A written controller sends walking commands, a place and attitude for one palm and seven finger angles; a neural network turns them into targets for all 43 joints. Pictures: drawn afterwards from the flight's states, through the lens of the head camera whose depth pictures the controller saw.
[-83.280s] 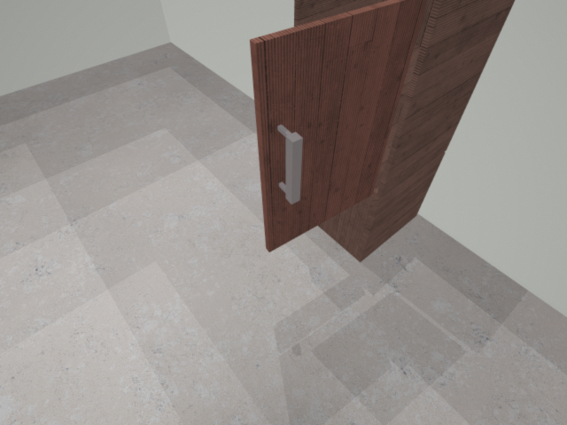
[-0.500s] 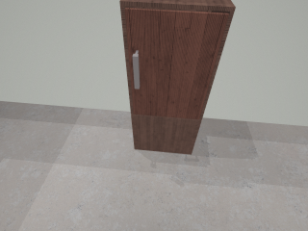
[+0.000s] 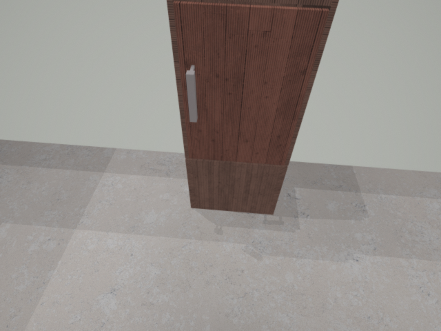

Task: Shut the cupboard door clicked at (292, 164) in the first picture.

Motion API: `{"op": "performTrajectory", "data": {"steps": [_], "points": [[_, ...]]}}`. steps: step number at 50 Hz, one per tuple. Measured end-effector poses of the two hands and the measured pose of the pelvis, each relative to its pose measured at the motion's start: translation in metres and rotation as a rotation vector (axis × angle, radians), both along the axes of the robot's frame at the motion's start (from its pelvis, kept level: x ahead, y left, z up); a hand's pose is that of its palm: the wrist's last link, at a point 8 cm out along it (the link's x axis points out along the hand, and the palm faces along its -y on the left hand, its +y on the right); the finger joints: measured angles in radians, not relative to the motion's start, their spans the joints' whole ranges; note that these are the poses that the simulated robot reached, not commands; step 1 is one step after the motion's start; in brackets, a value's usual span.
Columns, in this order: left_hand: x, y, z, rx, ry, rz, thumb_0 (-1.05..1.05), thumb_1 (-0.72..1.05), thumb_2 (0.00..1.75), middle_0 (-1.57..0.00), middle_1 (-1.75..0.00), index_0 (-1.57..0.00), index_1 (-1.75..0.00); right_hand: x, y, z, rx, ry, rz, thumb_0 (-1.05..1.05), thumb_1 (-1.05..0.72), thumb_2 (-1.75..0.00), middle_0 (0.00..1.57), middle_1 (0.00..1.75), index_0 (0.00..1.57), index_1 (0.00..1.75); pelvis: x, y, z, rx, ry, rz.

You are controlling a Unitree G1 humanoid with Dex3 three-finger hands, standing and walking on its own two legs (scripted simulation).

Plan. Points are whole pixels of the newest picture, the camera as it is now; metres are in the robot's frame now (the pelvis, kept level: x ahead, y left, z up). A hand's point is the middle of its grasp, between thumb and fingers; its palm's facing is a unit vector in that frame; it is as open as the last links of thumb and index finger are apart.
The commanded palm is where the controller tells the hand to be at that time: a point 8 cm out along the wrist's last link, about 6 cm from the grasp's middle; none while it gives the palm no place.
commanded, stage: look to check the result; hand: left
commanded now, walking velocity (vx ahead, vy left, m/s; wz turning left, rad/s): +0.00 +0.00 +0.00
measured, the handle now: (193, 94) +0.80 +0.13 -0.02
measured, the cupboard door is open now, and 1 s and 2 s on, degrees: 0 0 0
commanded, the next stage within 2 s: stand and wait in 0.34 s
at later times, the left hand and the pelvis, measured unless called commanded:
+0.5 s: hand out of the picture +0.02 +0.17 -0.17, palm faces +0.02 -0.98 -0.19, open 7.4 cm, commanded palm none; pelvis +0.02 -0.01 +0.00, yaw +0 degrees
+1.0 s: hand out of the picture +0.03 +0.16 -0.17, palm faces +0.03 -0.98 -0.20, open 7.4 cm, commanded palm none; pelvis +0.03 -0.02 +0.00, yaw +0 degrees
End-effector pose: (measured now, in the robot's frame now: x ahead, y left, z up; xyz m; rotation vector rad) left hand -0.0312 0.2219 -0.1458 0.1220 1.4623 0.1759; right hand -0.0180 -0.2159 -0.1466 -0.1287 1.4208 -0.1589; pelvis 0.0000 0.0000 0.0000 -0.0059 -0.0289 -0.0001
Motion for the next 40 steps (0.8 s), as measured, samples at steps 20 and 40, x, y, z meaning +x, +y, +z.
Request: {"op": "performTrajectory", "data": {"steps": [20, 40], "points": [[0.037, -0.001, 0.002, 0.007, -0.052, -0.029, 0.01, 0.91, 0.9, -0.2, -0.3, -0.2, -0.29, 0.039, -0.021, 0.005, -0.031, -0.055, 0.029, 0.0, -0.91, -0.9, 0.2, 0.3, 0.2, 0.29, 0.012, -0.006, 0.002, 0.004, -0.004, -0.004], [0.053, -0.004, 0.004, 0.019, -0.048, -0.028, 0.01, 0.91, 0.9, -0.2, -0.3, -0.2, -0.29, 0.053, -0.027, 0.004, -0.026, -0.038, 0.038, 0.0, -0.91, -0.9, 0.2, 0.3, 0.2, 0.29, 0.027, -0.013, 0.003, 0.009, 0.0, -0.001]]}}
